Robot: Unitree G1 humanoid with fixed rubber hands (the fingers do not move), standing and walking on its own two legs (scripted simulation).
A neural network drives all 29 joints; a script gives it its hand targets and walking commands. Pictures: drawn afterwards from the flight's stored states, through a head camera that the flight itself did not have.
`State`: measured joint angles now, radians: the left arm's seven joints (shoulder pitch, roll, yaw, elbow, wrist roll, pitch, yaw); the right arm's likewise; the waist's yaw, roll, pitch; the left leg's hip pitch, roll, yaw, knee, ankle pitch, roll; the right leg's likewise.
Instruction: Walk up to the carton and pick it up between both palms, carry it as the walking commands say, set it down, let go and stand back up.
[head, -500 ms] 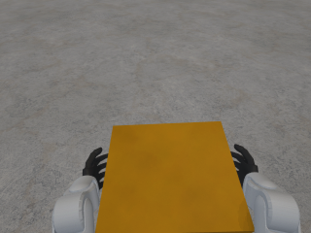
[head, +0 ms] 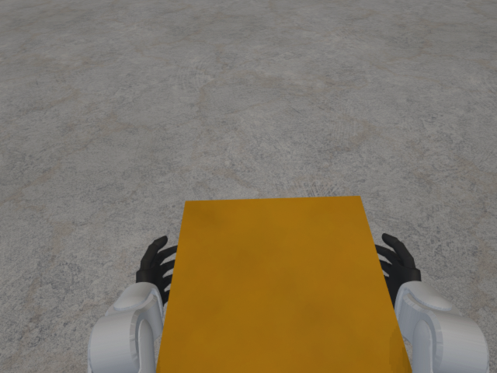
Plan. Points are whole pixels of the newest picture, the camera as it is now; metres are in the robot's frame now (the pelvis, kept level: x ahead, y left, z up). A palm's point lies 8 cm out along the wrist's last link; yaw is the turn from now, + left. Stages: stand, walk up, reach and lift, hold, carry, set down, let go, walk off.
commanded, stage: carry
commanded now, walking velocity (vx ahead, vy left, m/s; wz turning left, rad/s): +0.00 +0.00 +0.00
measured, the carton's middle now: (274, 306) +0.25 -0.02 +0.00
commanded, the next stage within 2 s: none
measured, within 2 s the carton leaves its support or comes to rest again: neither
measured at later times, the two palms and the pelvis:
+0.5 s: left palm (185, 307) +0.22 +0.10 +0.10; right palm (461, 298) +0.21 -0.25 +0.09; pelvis -0.04 -0.07 +0.00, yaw +0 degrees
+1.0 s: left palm (166, 312) +0.22 +0.13 +0.08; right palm (436, 296) +0.22 -0.22 +0.08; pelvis -0.03 -0.05 +0.00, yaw +1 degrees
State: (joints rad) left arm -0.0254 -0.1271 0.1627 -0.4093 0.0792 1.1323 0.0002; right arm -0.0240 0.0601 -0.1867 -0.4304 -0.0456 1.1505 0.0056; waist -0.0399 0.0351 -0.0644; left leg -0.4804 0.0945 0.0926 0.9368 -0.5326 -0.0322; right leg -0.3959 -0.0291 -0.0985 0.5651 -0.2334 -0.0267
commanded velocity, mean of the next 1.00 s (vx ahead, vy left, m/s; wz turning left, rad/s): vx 0.00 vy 0.00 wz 0.00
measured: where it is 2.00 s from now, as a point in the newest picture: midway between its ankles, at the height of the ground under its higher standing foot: outside the picture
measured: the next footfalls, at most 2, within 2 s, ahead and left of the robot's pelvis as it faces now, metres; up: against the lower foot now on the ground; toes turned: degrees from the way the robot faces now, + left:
left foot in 0.10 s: +0.02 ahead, +0.08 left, +0.00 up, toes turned +8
